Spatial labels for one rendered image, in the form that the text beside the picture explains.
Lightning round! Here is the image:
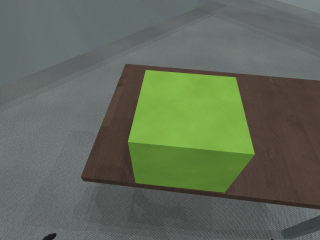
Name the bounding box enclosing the carton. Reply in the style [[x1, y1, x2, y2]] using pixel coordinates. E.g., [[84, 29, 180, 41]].
[[128, 70, 255, 193]]

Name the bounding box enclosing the table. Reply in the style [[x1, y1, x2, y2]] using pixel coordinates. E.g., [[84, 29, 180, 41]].
[[81, 64, 320, 239]]

